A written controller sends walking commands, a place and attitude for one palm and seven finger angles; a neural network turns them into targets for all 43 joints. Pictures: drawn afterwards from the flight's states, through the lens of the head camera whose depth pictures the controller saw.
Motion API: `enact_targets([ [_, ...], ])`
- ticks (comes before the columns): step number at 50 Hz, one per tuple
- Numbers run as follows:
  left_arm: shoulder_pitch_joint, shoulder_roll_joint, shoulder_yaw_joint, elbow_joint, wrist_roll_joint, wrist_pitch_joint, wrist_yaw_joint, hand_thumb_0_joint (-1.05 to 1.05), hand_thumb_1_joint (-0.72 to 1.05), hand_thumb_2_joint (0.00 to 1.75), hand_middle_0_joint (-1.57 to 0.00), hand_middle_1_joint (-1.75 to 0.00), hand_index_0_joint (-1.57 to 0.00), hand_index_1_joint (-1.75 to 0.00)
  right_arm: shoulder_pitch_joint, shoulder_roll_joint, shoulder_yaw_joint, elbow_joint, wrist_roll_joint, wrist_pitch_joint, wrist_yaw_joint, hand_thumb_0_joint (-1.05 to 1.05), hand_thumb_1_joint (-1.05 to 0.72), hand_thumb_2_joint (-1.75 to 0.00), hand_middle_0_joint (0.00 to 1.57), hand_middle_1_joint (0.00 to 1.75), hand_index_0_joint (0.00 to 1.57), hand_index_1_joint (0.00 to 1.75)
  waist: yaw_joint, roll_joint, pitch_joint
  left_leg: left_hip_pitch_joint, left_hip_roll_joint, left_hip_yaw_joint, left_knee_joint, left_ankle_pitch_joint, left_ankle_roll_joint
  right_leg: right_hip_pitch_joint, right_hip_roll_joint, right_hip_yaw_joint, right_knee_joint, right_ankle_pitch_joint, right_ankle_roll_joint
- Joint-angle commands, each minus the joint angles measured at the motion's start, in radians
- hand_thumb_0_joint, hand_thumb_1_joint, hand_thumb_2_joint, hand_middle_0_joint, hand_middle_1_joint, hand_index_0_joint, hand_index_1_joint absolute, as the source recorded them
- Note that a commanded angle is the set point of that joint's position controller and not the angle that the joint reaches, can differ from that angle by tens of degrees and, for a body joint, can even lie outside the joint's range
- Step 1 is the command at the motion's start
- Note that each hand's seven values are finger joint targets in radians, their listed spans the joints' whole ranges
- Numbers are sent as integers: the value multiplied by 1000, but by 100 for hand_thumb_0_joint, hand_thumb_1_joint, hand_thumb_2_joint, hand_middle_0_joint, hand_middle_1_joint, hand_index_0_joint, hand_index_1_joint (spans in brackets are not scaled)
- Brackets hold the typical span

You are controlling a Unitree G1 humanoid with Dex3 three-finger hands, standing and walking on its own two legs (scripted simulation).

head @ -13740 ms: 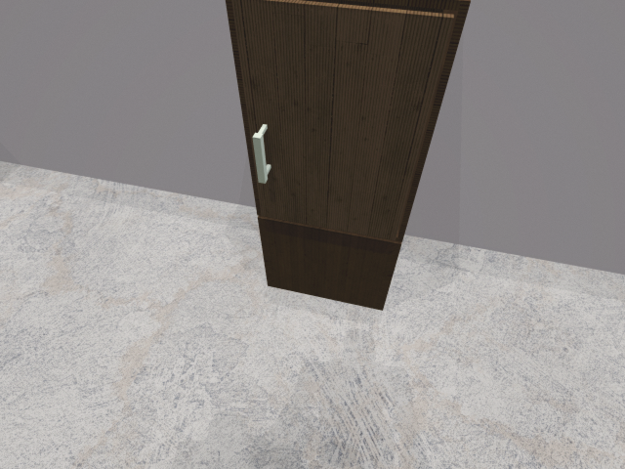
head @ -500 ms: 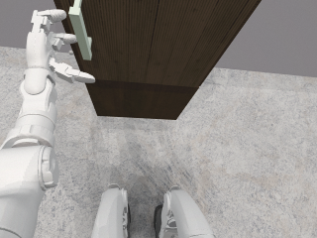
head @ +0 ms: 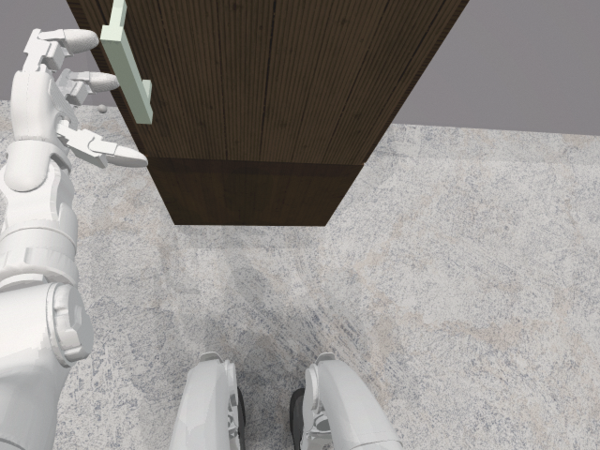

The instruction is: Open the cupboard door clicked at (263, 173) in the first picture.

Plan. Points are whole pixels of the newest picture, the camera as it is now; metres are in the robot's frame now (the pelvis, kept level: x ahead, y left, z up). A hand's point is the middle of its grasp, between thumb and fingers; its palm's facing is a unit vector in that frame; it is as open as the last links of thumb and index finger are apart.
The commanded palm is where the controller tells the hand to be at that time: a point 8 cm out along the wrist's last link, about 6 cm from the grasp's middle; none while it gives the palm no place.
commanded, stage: move the hooked fingers beside the handle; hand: left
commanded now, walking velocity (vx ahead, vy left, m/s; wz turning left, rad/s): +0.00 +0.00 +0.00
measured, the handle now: (132, 67) +0.57 +0.18 +0.05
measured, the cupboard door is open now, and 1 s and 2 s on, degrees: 0 0 0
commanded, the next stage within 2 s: slide the fingers in behind the handle in 1.60 s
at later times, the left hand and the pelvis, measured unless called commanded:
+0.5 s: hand (83, 112) +0.51 +0.23 +0.04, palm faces +0.01 -1.00 -0.02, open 14.0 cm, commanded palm +0.50 +0.26 +0.04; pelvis +0.00 +0.00 +0.00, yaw -1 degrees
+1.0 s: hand (63, 113) +0.51 +0.25 +0.04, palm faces +0.00 -1.00 -0.02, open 14.0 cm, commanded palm +0.50 +0.27 +0.04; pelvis -0.01 +0.01 -0.01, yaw -1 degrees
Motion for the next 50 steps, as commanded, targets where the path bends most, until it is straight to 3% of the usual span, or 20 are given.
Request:
enact_targets([
  [1,-399,184,10,-238,-3,-74,-52,0,-50,30,-30,-120,-30,-120,196,-205,-68,-38,-1,1,-19,0,-90,-90,20,30,20,30,-27,212,-592,667,2,-146,-131,514,-36,93,26,96,-138,339,1],
  [3,-394,176,8,-237,-11,-70,-59,0,-50,30,-30,-120,-30,-120,197,-205,-68,-40,2,1,-19,0,-90,-90,20,30,20,30,-32,208,-581,671,4,-148,-131,518,-34,81,26,97,-139,342,3],
  [5,-380,222,42,-245,-13,-68,-61,0,-50,30,-30,-120,-30,-120,196,-207,-66,-45,3,4,-23,0,-90,-90,20,30,20,30,-17,205,-586,657,3,-140,-134,519,-36,110,26,100,-140,349,5],
  [7,-357,203,37,-245,-18,-63,-64,0,-50,30,-30,-120,-30,-120,192,-204,-66,-49,6,4,-22,0,-90,-90,20,30,20,30,-22,186,-577,655,4,-140,-138,520,-35,114,26,96,-144,354,7],
  [9,-351,252,78,-254,-20,-66,-64,0,-50,30,-30,-120,-30,-120,196,-209,-65,-52,5,5,-24,0,-90,-90,20,30,20,30,-6,206,-591,665,5,-139,-136,543,-37,117,26,97,-136,363,7],
  [14,-294,269,99,-255,-18,-70,-66,0,-50,30,-30,-120,-30,-120,189,-207,-63,-67,9,5,-25,0,-90,-90,20,30,20,30,6,185,-589,656,6,-132,-143,541,-38,138,27,101,-138,369,10],
  [16,-303,262,90,-219,-20,-60,-70,0,-50,30,-30,-120,-30,-120,180,-207,-61,-67,11,5,-26,0,-90,-90,20,30,20,30,-10,163,-526,601,4,-123,-141,479,-34,133,28,104,-148,340,13],
  [21,-363,301,98,-185,-17,-61,-85,0,-50,30,-30,-120,-30,-120,181,-223,-57,-66,11,0,-37,0,-90,-90,20,30,20,30,-29,160,-504,577,8,-134,-131,412,-33,77,29,102,-140,277,12],
  [23,-395,306,96,-213,-23,-71,-95,0,-50,30,-30,-120,-30,-120,182,-223,-57,-67,11,-7,-40,0,-90,-90,20,30,20,30,-28,203,-533,608,9,-142,-129,425,-35,60,29,102,-129,275,8],
  [24,-373,331,113,-212,-18,-73,-101,0,-50,30,-30,-120,-30,-120,184,-228,-57,-67,9,-6,-40,0,-90,-90,20,30,20,30,-12,221,-568,636,10,-146,-131,441,-41,58,28,98,-125,275,6],
  [25,-383,315,99,-212,-21,-69,-107,0,-50,30,-30,-120,-30,-120,181,-227,-57,-65,10,-7,-41,0,-90,-90,20,30,20,30,-23,209,-570,637,11,-149,-127,448,-39,55,28,97,-125,282,8],
  [28,-360,324,104,-181,-22,-52,-123,0,-50,30,-30,-120,-30,-120,184,-229,-54,-67,13,-6,-41,0,-90,-90,20,30,20,30,-17,215,-553,627,12,-153,-128,447,-40,45,28,95,-119,276,6],
  [35,-388,403,146,-212,-21,-40,-129,0,-50,30,-30,-120,-30,-120,185,-241,-51,-68,13,-10,-52,0,-90,-90,20,30,20,30,-13,218,-577,620,15,-159,-124,432,-40,46,28,93,-116,264,8],
  [37,-393,362,117,-215,-22,-37,-135,0,-50,30,-30,-120,-30,-120,183,-235,-51,-66,13,-14,-49,0,-90,-90,20,30,20,30,-15,233,-565,625,14,-159,-128,409,-41,32,27,92,-121,246,8],
  [39,-371,400,144,-200,-21,-36,-139,0,-50,30,-30,-120,-30,-120,189,-244,-51,-63,14,-14,-51,0,-90,-90,20,30,20,30,-10,224,-569,632,17,-165,-130,415,-42,27,27,90,-119,246,7],
  [40,-389,387,128,-214,-24,-32,-142,0,-50,30,-30,-120,-30,-120,185,-241,-50,-62,14,-15,-51,0,-90,-90,20,30,20,30,-19,235,-564,628,17,-163,-129,410,-40,22,26,91,-121,246,9],
  [42,-362,395,136,-171,-26,-16,-148,0,-50,30,-30,-120,-30,-120,187,-243,-46,-63,17,-15,-54,0,-90,-90,20,30,20,30,-19,184,-531,569,14,-153,-127,367,-34,45,28,93,-127,231,11],
  [46,-391,383,118,-199,-23,-21,-152,0,-50,30,-30,-120,-30,-120,188,-244,-48,-61,15,-22,-55,0,-90,-90,20,30,20,30,-19,230,-544,613,16,-165,-132,376,-40,8,27,88,-121,225,7],
  [48,-423,341,89,-192,-28,-23,-148,0,-50,30,-30,-120,-30,-120,189,-241,-49,-54,14,-27,-54,0,-90,-90,20,30,20,30,-41,223,-523,617,18,-177,-132,362,-39,-28,26,85,-119,218,7],
  [50,-432,382,118,-207,-24,-26,-141,0,-50,30,-30,-120,-30,-120,194,-246,-50,-52,11,-27,-56,0,-90,-90,20,30,20,30,-27,247,-557,636,19,-180,-130,379,-43,-25,25,84,-112,223,6],
])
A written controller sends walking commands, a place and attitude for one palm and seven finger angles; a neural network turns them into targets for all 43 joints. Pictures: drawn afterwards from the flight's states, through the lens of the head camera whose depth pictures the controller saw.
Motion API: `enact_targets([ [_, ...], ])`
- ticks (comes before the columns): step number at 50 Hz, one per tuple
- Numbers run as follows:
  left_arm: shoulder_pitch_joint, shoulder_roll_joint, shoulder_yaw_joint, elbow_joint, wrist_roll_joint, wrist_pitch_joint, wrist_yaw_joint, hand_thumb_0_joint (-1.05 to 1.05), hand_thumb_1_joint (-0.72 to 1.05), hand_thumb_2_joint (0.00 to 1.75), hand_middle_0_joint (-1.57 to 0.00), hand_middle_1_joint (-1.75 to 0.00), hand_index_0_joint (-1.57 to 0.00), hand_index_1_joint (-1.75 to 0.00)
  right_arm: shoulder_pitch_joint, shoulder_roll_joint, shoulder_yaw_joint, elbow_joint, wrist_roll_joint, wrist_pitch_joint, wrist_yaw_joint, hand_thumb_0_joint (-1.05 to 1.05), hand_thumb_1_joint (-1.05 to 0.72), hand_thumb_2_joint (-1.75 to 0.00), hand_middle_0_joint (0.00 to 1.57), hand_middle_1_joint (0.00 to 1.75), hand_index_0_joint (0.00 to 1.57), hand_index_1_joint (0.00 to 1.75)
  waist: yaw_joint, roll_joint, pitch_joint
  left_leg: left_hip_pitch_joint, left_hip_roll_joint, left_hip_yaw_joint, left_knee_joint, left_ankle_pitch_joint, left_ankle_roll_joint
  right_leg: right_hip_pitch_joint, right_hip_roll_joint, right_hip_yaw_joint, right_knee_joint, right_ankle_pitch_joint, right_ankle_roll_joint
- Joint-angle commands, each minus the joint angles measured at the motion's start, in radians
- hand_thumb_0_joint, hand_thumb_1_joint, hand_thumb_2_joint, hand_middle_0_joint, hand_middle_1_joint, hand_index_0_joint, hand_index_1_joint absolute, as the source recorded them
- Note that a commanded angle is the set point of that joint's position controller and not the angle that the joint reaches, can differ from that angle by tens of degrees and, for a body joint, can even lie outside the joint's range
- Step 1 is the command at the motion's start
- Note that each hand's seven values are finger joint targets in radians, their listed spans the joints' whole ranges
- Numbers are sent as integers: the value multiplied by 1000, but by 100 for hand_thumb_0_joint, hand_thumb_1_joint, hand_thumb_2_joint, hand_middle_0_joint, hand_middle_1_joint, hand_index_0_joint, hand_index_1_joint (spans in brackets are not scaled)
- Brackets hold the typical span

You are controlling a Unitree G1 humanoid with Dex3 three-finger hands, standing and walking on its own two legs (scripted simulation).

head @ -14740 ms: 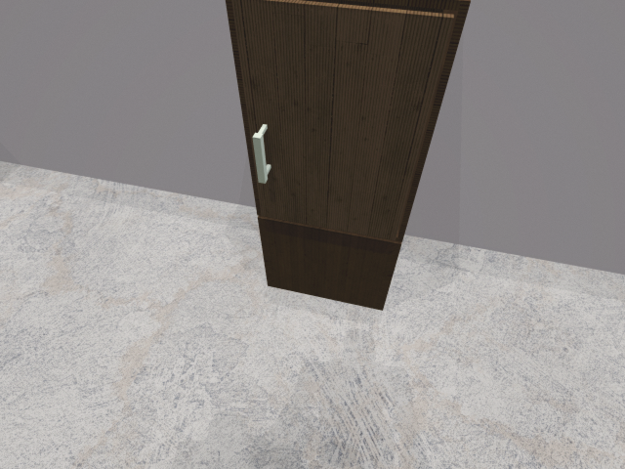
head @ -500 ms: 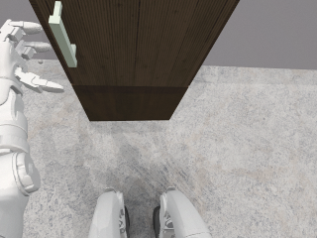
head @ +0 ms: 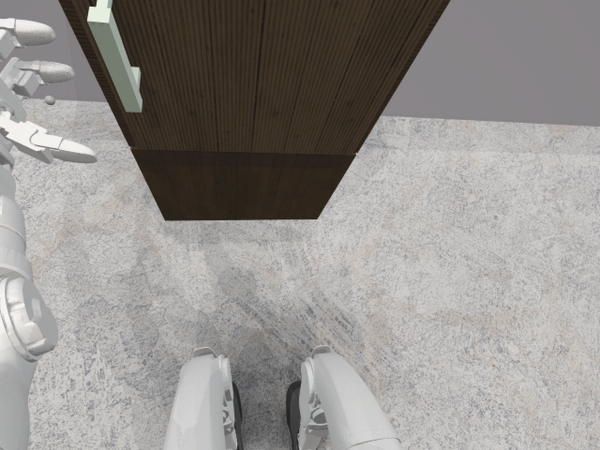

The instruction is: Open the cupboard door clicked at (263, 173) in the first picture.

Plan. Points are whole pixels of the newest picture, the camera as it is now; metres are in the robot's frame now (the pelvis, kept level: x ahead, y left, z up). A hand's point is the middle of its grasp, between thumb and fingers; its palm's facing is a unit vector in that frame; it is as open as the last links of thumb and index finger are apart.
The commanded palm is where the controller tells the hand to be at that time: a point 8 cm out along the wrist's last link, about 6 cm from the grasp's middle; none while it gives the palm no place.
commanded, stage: move the hooked fingers beside the handle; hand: left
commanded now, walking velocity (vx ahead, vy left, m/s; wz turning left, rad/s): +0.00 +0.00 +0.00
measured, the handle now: (121, 53) +0.58 +0.19 +0.06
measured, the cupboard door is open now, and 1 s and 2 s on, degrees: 0 0 0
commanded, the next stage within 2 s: slide the fingers in behind the handle in 0.60 s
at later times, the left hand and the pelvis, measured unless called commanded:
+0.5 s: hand (45, 100) +0.52 +0.26 +0.05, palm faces +0.03 -1.00 -0.03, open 14.0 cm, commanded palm +0.50 +0.27 +0.05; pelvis +0.00 +0.00 +0.00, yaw +0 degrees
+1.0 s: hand (78, 98) +0.53 +0.23 +0.04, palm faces +0.02 -1.00 -0.01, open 14.0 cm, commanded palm +0.51 +0.25 +0.04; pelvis +0.00 +0.00 +0.00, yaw +0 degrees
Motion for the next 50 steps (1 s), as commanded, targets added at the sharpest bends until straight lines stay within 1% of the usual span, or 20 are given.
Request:
enact_targets([
  [1,-409,255,29,-217,-20,-70,4,0,-50,30,-30,-120,-30,-120,186,-222,-80,-28,-8,-11,-18,0,-90,-90,20,30,20,30,-7,241,-572,676,6,-185,-164,382,-56,30,16,75,-140,210,-5],
  [5,-392,248,25,-214,-16,-61,7,0,-50,30,-30,-120,-30,-120,186,-221,-80,-34,-8,-8,-13,0,-90,-90,20,30,20,30,-6,233,-563,676,7,-184,-164,401,-56,34,15,74,-142,220,-4],
  [8,-369,290,62,-238,-15,-65,12,0,-50,30,-30,-120,-30,-120,188,-220,-77,-39,-8,-5,-12,0,-90,-90,20,30,20,30,11,247,-592,687,7,-181,-165,445,-59,64,16,74,-134,242,-7],
  [9,-376,258,36,-251,-11,-67,11,0,-50,30,-30,-120,-30,-120,184,-218,-79,-42,-8,-3,-10,0,-90,-90,20,30,20,30,5,264,-595,715,10,-187,-169,453,-63,38,15,71,-136,240,-5],
  [12,-352,248,40,-258,-21,-65,13,0,-50,30,-30,-120,-30,-120,183,-215,-82,-41,-6,-2,-8,0,-90,-90,20,30,20,30,11,243,-587,710,8,-184,-176,445,-62,63,16,73,-148,242,-4],
  [13,-358,235,36,-249,-24,-66,11,0,-50,30,-30,-120,-30,-120,184,-213,-82,-38,-7,-3,-7,0,-90,-90,20,30,20,30,1,231,-579,703,9,-183,-170,445,-58,53,16,74,-145,246,-4],
  [15,-373,253,42,-251,-27,-64,9,0,-50,30,-30,-120,-30,-120,183,-215,-81,-37,-5,-3,-11,0,-90,-90,20,30,20,30,-3,211,-575,666,4,-168,-164,432,-51,88,17,81,-154,253,1],
  [16,-344,283,67,-238,-23,-63,8,0,-50,30,-30,-120,-30,-120,184,-217,-80,-38,-5,-2,-12,0,-90,-90,20,30,20,30,11,215,-568,660,5,-167,-168,426,-55,94,17,79,-153,246,-2],
  [18,-356,251,42,-233,-26,-65,1,0,-50,30,-30,-120,-30,-120,183,-213,-79,-36,-4,-4,-12,0,-90,-90,20,30,20,30,-4,204,-553,655,5,-167,-164,428,-50,83,17,81,-152,250,-1],
  [19,-340,266,49,-222,-23,-65,0,0,-50,30,-30,-120,-30,-120,179,-215,-78,-38,-4,-3,-12,0,-90,-90,20,30,20,30,8,222,-547,650,4,-162,-166,417,-53,82,17,82,-154,239,-2],
  [20,-378,235,16,-246,-23,-71,-3,0,-50,30,-30,-120,-30,-120,177,-213,-79,-35,-5,-4,-12,0,-90,-90,20,30,20,30,-8,236,-548,675,6,-169,-168,426,-55,64,17,78,-154,241,-3],
  [22,-345,242,34,-248,-30,-73,-5,0,-50,30,-30,-120,-30,-120,180,-214,-83,-37,-4,-4,-12,0,-90,-90,20,30,20,30,6,223,-570,688,5,-171,-172,435,-56,81,18,77,-156,246,-4],
  [24,-351,186,-4,-257,-32,-76,-10,0,-50,30,-30,-120,-30,-120,180,-210,-87,-32,-5,-4,-9,0,-90,-90,20,30,20,30,-1,251,-573,741,9,-188,-180,459,-63,36,15,70,-153,244,-5],
  [27,-341,198,10,-231,-35,-63,-1,0,-50,30,-30,-120,-30,-120,183,-214,-88,-30,-4,-1,-12,0,-90,-90,20,30,20,30,-2,208,-544,704,7,-184,-183,429,-59,52,15,69,-158,236,-3],
  [29,-380,178,-10,-234,-29,-65,7,0,-50,30,-30,-120,-30,-120,179,-212,-87,-26,-7,-2,-11,0,-90,-90,20,30,20,30,-14,222,-539,703,7,-183,-178,419,-58,30,12,71,-156,231,-2],
  [34,-386,252,38,-220,-13,-79,28,0,-50,30,-30,-120,-30,-120,179,-217,-80,-34,-10,-2,-14,0,-90,-90,20,30,20,30,-1,219,-547,669,3,-174,-167,408,-57,50,15,77,-147,225,-4],
  [40,-417,191,-11,-231,-10,-83,29,0,-50,30,-30,-120,-30,-120,177,-213,-83,-36,-12,-4,-9,0,-90,-90,20,30,20,30,-14,247,-570,695,6,-185,-165,408,-61,27,14,73,-137,224,-5],
  [42,-384,210,16,-242,-20,-74,32,0,-50,30,-30,-120,-30,-120,183,-213,-84,-39,-11,-2,-7,0,-90,-90,20,30,20,30,1,229,-600,691,3,-177,-163,436,-58,74,16,77,-143,248,-4],
  [45,-391,173,-10,-230,-16,-58,38,0,-50,30,-30,-120,-30,-120,184,-207,-84,-36,-10,2,-5,0,-90,-90,20,30,20,30,-11,213,-573,674,4,-173,-163,425,-56,65,15,75,-147,246,-1],
  [50,-412,176,-1,-266,-12,-69,69,0,-50,30,-30,-120,-30,-120,190,-200,-86,-29,-13,-2,-3,0,-90,-90,20,30,20,30,-7,220,-593,673,1,-165,-161,435,-54,89,16,83,-152,258,-1],
])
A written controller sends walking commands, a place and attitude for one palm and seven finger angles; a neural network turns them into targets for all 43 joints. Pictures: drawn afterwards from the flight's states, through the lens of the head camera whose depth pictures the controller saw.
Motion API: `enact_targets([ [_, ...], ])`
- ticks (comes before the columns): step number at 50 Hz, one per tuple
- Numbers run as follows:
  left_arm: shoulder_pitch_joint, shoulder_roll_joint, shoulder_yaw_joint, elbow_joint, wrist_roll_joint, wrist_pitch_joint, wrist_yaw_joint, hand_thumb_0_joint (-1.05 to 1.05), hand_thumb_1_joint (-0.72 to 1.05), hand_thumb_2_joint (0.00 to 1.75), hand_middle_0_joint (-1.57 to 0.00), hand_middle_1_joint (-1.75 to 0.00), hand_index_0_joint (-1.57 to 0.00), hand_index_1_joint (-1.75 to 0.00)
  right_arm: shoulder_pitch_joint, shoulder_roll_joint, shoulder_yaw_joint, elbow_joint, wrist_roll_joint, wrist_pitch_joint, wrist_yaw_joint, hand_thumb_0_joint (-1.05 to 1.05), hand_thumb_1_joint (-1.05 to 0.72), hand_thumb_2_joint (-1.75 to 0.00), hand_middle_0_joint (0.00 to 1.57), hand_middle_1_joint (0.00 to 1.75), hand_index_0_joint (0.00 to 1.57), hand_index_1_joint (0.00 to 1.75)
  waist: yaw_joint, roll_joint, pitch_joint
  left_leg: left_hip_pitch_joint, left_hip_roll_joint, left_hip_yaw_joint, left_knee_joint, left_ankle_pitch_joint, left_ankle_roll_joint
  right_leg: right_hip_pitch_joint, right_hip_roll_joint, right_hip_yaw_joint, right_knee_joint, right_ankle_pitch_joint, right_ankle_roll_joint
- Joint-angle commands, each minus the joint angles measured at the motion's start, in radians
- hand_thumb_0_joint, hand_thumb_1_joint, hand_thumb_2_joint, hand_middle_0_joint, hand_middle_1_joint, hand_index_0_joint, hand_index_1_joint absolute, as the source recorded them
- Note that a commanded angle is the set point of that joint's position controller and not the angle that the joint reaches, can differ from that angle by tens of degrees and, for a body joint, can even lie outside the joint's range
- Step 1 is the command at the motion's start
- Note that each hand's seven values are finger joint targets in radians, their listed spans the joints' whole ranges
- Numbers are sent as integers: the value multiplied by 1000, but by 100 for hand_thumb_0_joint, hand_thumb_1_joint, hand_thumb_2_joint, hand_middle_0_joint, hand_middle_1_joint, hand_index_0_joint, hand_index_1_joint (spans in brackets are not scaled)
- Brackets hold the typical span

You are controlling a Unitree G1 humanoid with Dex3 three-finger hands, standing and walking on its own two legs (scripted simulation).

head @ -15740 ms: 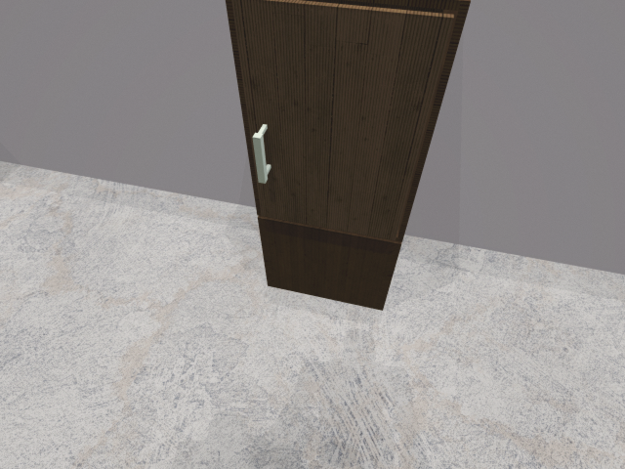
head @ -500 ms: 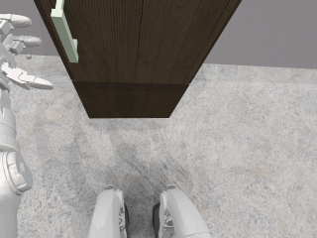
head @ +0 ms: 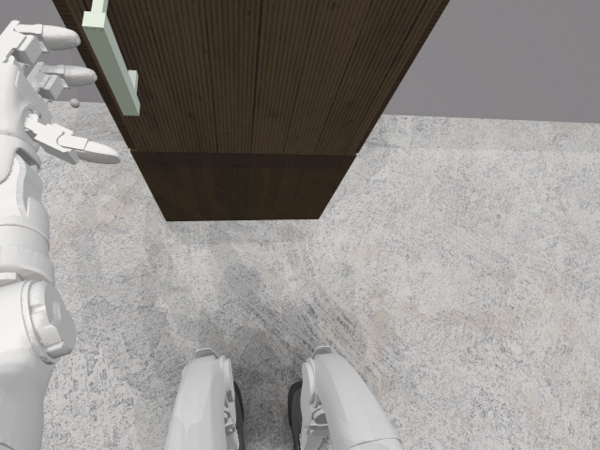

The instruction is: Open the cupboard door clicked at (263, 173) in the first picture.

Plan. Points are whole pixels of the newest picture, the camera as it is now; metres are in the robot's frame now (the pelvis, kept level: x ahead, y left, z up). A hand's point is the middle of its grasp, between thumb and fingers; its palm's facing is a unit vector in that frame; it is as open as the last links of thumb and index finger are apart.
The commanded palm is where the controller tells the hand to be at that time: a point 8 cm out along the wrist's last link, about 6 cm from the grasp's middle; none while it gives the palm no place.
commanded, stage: slide the fingers in behind the handle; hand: left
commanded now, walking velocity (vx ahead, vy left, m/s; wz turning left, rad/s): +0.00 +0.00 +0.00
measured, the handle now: (117, 57) +0.57 +0.19 +0.06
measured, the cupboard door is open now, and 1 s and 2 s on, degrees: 0 0 0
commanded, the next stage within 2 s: close the thumb around the handle in 1.30 s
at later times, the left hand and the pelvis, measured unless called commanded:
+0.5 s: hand (111, 103) +0.52 +0.19 +0.04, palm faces +0.01 -1.00 -0.02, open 14.0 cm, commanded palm +0.50 +0.22 +0.04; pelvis +0.00 -0.01 +0.01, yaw +1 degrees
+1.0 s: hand (142, 103) +0.52 +0.16 +0.04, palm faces +0.04 -1.00 -0.02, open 14.0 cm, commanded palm +0.49 +0.20 +0.04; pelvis +0.00 -0.01 +0.01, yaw +1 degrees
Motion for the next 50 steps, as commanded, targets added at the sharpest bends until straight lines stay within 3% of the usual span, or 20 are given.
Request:
enact_targets([
  [1,-415,243,27,-251,-21,-86,22,0,-50,30,-30,-120,-30,-120,194,-210,-80,-27,-8,-11,-14,0,-90,-90,20,30,20,30,-5,221,-607,682,4,-168,-153,461,-51,94,15,75,-146,275,-1],
  [6,-364,191,-3,-199,-19,-81,32,0,-50,30,-30,-120,-30,-120,190,-200,-79,-28,-7,-8,-6,0,-90,-90,20,30,20,30,-8,187,-554,628,-2,-148,-157,431,-46,122,16,81,-160,275,2],
  [7,-365,206,11,-198,-18,-79,38,0,-50,30,-30,-120,-30,-120,192,-203,-81,-28,-7,-7,-7,0,-90,-90,20,30,20,30,-9,168,-551,617,-1,-147,-158,421,-44,128,16,81,-160,274,4],
  [9,-377,190,-2,-222,-14,-90,44,0,-50,30,-30,-120,-30,-120,190,-200,-82,-29,-7,-8,-6,0,-90,-90,20,30,20,30,-4,206,-577,653,-1,-149,-159,447,-49,115,14,83,-156,283,1],
  [13,-389,182,2,-209,-18,-101,60,0,-50,30,-30,-120,-30,-120,192,-199,-84,-27,-8,-9,-6,0,-90,-90,20,30,20,30,-16,163,-553,617,-3,-145,-155,424,-43,126,15,88,-158,280,3],
  [15,-388,175,-6,-243,-14,-111,64,0,-50,30,-30,-120,-30,-120,188,-195,-85,-30,-10,-9,-2,0,-90,-90,20,30,20,30,-2,213,-595,653,-5,-139,-155,458,-49,136,14,90,-156,301,1],
  [22,-369,96,-52,-220,-14,-111,89,0,-50,30,-30,-120,-30,-120,183,-191,-92,-30,-9,0,5,0,-90,-90,20,30,20,30,-12,177,-569,651,-7,-142,-166,436,-50,130,12,86,-165,290,3],
  [23,-380,120,-26,-227,-17,-116,96,0,-50,30,-30,-120,-30,-120,189,-192,-92,-28,-11,-1,4,0,-90,-90,20,30,20,30,-9,165,-575,651,-6,-145,-164,447,-48,138,12,86,-159,299,2],
  [26,-400,91,-55,-216,-4,-122,113,0,-50,30,-30,-120,-30,-120,181,-187,-92,-27,-11,1,6,0,-90,-90,20,30,20,30,-21,153,-555,624,-9,-137,-159,420,-46,136,12,91,-164,287,5],
  [28,-408,115,-30,-230,-2,-134,126,0,-50,30,-30,-120,-30,-120,184,-188,-92,-27,-15,-2,7,0,-90,-90,20,30,20,30,-13,163,-577,620,-11,-133,-153,424,-44,149,13,95,-159,295,3],
  [33,-398,30,-93,-220,-3,-139,126,0,-50,30,-30,-120,-30,-120,181,-183,-97,-26,-15,0,13,0,-90,-90,20,30,20,30,-22,178,-575,663,-10,-141,-163,438,-49,124,11,91,-162,297,1],
  [34,-388,40,-81,-222,-4,-138,129,0,-50,30,-30,-120,-30,-120,178,-184,-97,-28,-14,2,14,0,-90,-90,20,30,20,30,-11,188,-590,665,-11,-140,-164,439,-52,129,11,89,-160,295,1],
  [36,-399,59,-66,-211,-6,-132,139,0,-50,30,-30,-120,-30,-120,178,-185,-96,-25,-15,4,11,0,-90,-90,20,30,20,30,-20,148,-573,619,-14,-128,-156,419,-46,157,11,96,-166,301,6],
  [38,-385,68,-49,-202,-2,-134,151,0,-50,30,-30,-120,-30,-120,182,-181,-95,-27,-16,2,12,0,-90,-90,20,30,20,30,-11,146,-570,599,-17,-119,-155,418,-43,177,11,101,-163,312,5],
  [42,-380,54,-63,-214,8,-146,169,0,-50,30,-30,-120,-30,-120,172,-174,-94,-36,-16,3,18,0,-90,-90,20,30,20,30,-7,139,-574,577,-21,-109,-156,395,-43,202,13,109,-169,306,7],
  [43,-390,33,-78,-212,8,-152,170,0,-50,30,-30,-120,-30,-120,176,-172,-95,-33,-17,2,18,0,-90,-90,20,30,20,30,-19,126,-571,581,-20,-112,-155,404,-41,197,12,108,-166,315,7],
  [45,-389,16,-89,-239,9,-159,173,0,-50,30,-30,-120,-30,-120,170,-169,-98,-37,-18,2,21,0,-90,-90,20,30,20,30,-10,153,-593,600,-22,-110,-157,415,-44,204,11,108,-166,325,6],
  [46,-358,45,-61,-212,12,-157,178,0,-50,30,-30,-120,-30,-120,175,-174,-99,-34,-17,5,20,0,-90,-90,20,30,20,30,-2,134,-584,594,-19,-111,-159,409,-46,203,13,107,-166,320,5],
  [47,-366,33,-75,-200,10,-152,179,0,-50,30,-30,-120,-30,-120,172,-173,-97,-35,-15,6,21,0,-90,-90,20,30,20,30,-14,122,-563,571,-21,-106,-158,392,-43,202,12,110,-171,313,8],
  [50,-379,67,-54,-203,19,-158,182,0,-50,30,-30,-120,-30,-120,174,-174,-94,-35,-17,6,19,0,-90,-90,20,30,20,30,-5,128,-570,555,-22,-101,-153,385,-42,217,11,115,-166,312,8],
])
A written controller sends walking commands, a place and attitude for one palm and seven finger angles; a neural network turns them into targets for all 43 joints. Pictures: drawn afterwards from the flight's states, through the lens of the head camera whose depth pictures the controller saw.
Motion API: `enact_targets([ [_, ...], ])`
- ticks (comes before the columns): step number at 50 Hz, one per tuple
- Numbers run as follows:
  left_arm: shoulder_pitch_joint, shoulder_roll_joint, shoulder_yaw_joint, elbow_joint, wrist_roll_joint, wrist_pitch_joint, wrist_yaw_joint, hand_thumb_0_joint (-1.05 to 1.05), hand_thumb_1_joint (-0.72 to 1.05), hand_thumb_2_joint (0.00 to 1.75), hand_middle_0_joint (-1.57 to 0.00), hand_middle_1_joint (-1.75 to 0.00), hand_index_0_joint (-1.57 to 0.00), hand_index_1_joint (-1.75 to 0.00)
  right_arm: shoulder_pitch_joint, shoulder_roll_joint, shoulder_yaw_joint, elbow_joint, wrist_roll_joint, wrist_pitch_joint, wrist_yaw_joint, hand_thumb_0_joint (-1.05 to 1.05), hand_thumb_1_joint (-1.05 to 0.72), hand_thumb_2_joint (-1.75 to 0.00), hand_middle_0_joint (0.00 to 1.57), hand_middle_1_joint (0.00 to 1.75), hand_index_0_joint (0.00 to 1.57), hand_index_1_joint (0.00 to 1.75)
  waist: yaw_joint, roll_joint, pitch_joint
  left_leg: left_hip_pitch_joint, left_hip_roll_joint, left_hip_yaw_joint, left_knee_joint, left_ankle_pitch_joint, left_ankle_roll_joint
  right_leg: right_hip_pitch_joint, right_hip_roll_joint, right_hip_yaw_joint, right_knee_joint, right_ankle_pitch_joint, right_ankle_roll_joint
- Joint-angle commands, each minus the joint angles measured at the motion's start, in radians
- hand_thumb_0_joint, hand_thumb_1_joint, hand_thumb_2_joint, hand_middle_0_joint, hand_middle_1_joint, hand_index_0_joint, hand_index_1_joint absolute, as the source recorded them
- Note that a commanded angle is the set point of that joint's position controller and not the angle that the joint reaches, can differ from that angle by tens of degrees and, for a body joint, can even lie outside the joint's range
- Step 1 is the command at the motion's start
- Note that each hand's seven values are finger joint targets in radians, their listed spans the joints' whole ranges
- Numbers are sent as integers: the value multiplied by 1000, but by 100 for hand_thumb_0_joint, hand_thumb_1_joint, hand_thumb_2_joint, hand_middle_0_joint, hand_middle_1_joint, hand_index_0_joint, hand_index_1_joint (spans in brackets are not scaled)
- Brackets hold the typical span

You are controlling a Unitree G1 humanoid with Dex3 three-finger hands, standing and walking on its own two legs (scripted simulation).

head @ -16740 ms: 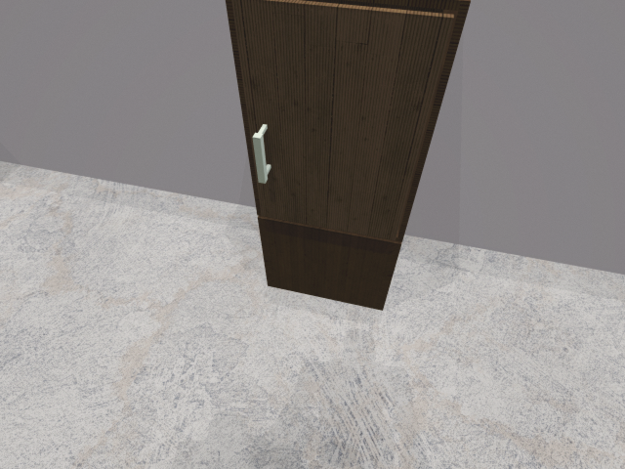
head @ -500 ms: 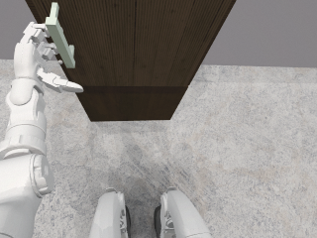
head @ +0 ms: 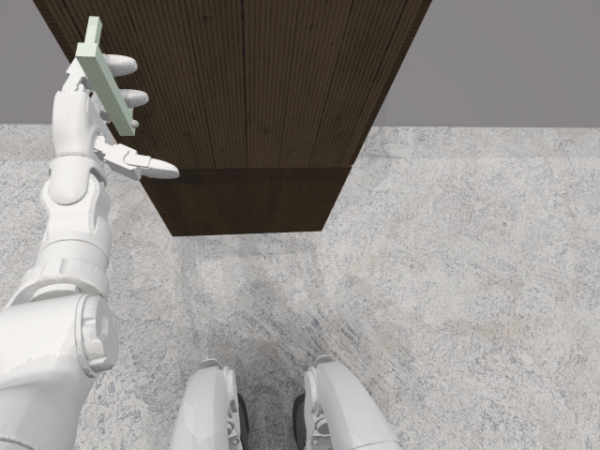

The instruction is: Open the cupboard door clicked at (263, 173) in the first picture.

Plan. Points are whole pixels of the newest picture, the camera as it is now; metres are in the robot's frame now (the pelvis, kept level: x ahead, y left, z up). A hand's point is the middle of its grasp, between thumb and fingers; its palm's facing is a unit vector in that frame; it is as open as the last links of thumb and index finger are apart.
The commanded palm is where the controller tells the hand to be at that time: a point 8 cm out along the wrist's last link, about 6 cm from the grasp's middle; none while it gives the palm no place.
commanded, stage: slide the fingers in behind the handle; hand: left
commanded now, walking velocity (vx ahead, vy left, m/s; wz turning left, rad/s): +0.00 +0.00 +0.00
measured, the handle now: (112, 82) +0.57 +0.19 +0.05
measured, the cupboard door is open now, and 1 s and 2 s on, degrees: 0 0 27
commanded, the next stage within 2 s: close the thumb around the handle in 0.30 s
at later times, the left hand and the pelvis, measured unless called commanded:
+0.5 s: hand (135, 123) +0.52 +0.17 +0.04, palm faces +0.02 -1.00 -0.03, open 13.8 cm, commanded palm +0.50 +0.20 +0.04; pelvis +0.00 +0.00 +0.00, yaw +0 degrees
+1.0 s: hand (125, 126) +0.52 +0.18 +0.04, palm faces +0.01 -1.00 -0.02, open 5.9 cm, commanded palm +0.50 +0.21 +0.04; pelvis +0.00 +0.00 +0.00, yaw +0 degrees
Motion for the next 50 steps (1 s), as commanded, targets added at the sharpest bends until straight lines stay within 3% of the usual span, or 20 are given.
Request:
enact_targets([
  [1,-408,206,5,-205,-8,-78,-2,0,-50,30,-30,-120,-30,-120,173,-189,-67,-43,-4,-7,-14,0,-90,-90,20,30,20,30,-15,120,-548,497,-21,-110,-119,383,-17,188,12,103,-169,331,29],
  [5,-429,194,-4,-199,-16,-82,-8,0,-50,30,-30,-120,-30,-120,175,-192,-70,-36,-2,-7,-15,0,-90,-90,20,30,20,30,-26,118,-537,505,-20,-116,-120,374,-18,168,12,100,-170,318,29],
  [7,-410,197,1,-207,-21,-81,-10,0,-50,30,-30,-120,-30,-120,174,-191,-69,-39,-1,-9,-15,0,-90,-90,20,30,20,30,-13,121,-555,496,-24,-108,-119,373,-17,198,12,106,-174,327,29],
  [10,-409,233,25,-188,-19,-79,-13,0,-50,30,-30,-120,-30,-120,177,-195,-69,-35,-2,-7,-18,0,-90,-90,20,30,20,30,-14,99,-540,476,-22,-108,-116,370,-16,201,12,107,-171,329,30],
  [11,-411,195,-7,-187,-16,-77,-16,0,-50,30,-30,-120,-30,-120,173,-190,-68,-38,0,-7,-17,0,-90,-90,20,30,20,30,-23,107,-536,475,-24,-106,-118,361,-15,195,12,108,-175,323,31],
  [13,-433,198,-2,-202,-18,-83,-14,0,-50,30,-30,-120,-30,-120,176,-190,-70,-34,-1,-10,-16,0,-90,-90,20,30,20,30,-18,142,-542,500,-23,-111,-115,373,-16,170,11,105,-167,318,26],
  [15,-427,219,10,-174,-15,-76,-13,0,-50,30,-30,-120,-30,-120,178,-197,-68,-32,-1,-8,-19,0,-90,-90,20,30,20,30,-22,106,-532,481,-22,-114,-113,357,-16,171,12,104,-170,305,29],
  [17,-453,194,-14,-186,-15,-74,-14,0,-50,30,-30,-120,-30,-120,176,-193,-68,-31,-2,-11,-19,0,-90,-90,20,30,20,30,-32,127,-533,485,-23,-111,-110,353,-14,166,12,106,-173,303,29],
  [20,-433,194,-7,-187,-18,-75,-13,0,-50,30,-30,-120,-30,-120,173,-193,-69,-34,-2,-11,-18,0,-90,-90,20,30,20,30,-22,141,-555,510,-22,-114,-111,382,-18,161,12,101,-166,320,27],
  [21,-436,227,19,-190,-17,-75,-10,0,-44,32,-30,-121,-30,-121,178,-197,-69,-33,-4,-10,-19,0,-90,-90,20,30,20,30,-17,133,-557,501,-22,-114,-109,383,-17,172,12,102,-164,323,28],
  [25,-438,211,3,-189,-15,-71,-15,0,-22,42,-32,-123,-32,-123,178,-195,-69,-33,-3,-9,-19,0,-90,-90,20,30,20,30,-22,140,-553,510,-21,-115,-110,389,-18,163,12,101,-165,327,28],
  [26,-428,233,23,-208,-18,-73,-13,0,-16,44,-32,-124,-32,-124,180,-197,-68,-38,-4,-9,-18,0,-90,-90,20,30,20,30,-8,147,-569,511,-22,-113,-112,398,-18,185,12,103,-163,336,26],
  [30,-392,236,30,-183,-19,-66,-17,0,6,54,-34,-126,-34,-126,175,-193,-65,-42,0,-7,-18,0,-90,-90,20,30,20,30,-8,114,-554,480,-23,-105,-111,392,-16,209,14,106,-165,349,30],
  [32,-419,213,5,-177,-19,-60,-18,0,17,59,-35,-127,-35,-127,173,-191,-64,-39,1,-8,-19,0,-90,-90,20,30,20,30,-29,92,-525,449,-23,-103,-109,359,-12,204,15,110,-175,329,34],
  [34,-433,257,39,-196,-20,-69,-20,0,28,64,-36,-128,-36,-128,180,-197,-64,-38,-1,-11,-22,0,-90,-90,20,30,20,30,-16,130,-550,476,-22,-106,-108,379,-15,196,13,108,-165,333,30],
  [38,-422,217,11,-184,-23,-69,-29,0,51,73,-37,-131,-37,-131,181,-194,-65,-37,-1,-11,-20,0,-90,-90,20,30,20,30,-23,129,-552,509,-19,-117,-111,395,-16,162,14,99,-160,329,27],
  [45,-398,240,36,-222,-31,-67,-33,0,90,90,-40,-135,-40,-135,181,-196,-68,-41,-1,-7,-18,0,-90,-90,20,30,20,30,-4,134,-576,528,-20,-119,-117,430,-19,193,15,96,-161,360,27],
  [47,-389,214,12,-205,-28,-65,-34,0,90,90,-40,-135,-40,-135,174,-194,-67,-40,2,-6,-18,0,-90,-90,20,30,20,30,-13,129,-540,519,-19,-118,-125,398,-21,171,14,94,-170,328,28],
  [49,-430,191,-8,-227,-24,-77,-28,0,90,90,-40,-135,-40,-135,177,-196,-71,-32,-2,-7,-17,0,-90,-90,20,30,20,30,-18,174,-550,580,-14,-137,-128,415,-26,113,12,83,-162,309,23],
  [50,-415,182,-9,-205,-23,-73,-24,0,90,90,-40,-135,-40,-135,180,-196,-72,-30,-2,-7,-16,0,-90,-90,20,30,20,30,-20,150,-547,580,-14,-143,-131,412,-27,109,14,79,-162,303,23],
])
